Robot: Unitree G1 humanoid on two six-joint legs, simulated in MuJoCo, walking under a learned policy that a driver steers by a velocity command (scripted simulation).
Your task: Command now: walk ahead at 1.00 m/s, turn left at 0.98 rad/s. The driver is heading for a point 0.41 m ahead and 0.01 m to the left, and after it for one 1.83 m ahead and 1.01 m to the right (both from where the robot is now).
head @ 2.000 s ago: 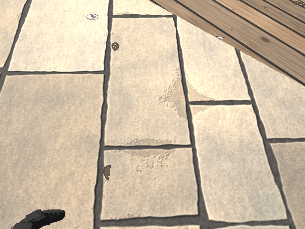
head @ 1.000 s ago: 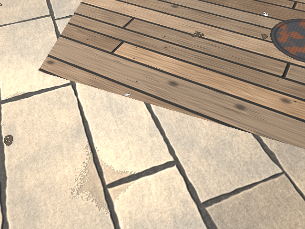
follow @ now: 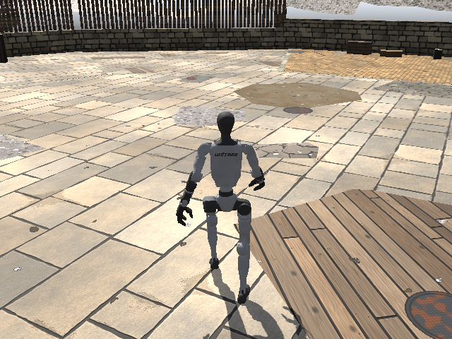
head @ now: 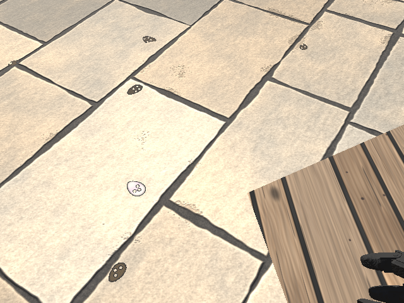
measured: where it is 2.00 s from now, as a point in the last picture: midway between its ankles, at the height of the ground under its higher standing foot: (214, 254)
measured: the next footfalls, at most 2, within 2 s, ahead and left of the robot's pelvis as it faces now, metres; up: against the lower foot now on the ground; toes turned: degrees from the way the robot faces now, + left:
left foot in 0.16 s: +0.31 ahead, +0.04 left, +0.00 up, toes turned +12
right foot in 0.54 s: +0.69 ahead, +0.00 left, +0.00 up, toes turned +11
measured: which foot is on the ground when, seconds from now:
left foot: up 0.00-0.14, down 0.16-0.56, up 0.58-0.98, down 1.00-1.00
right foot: down 0.00-0.16, up 0.18-0.52, down 0.54-1.00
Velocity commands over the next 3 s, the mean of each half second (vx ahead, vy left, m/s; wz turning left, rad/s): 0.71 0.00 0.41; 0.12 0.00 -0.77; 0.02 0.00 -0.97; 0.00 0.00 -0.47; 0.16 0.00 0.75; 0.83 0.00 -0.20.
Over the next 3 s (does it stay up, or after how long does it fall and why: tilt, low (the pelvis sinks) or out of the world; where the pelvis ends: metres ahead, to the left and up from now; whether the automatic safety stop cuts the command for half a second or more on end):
stays up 0.97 -0.03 0.01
